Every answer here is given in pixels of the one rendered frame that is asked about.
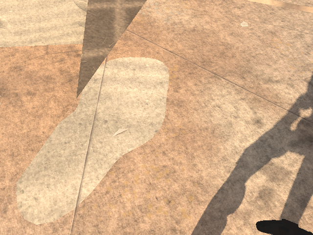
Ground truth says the robot right hand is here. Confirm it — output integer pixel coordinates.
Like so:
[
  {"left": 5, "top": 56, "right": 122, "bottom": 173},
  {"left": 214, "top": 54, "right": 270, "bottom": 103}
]
[{"left": 255, "top": 218, "right": 313, "bottom": 235}]

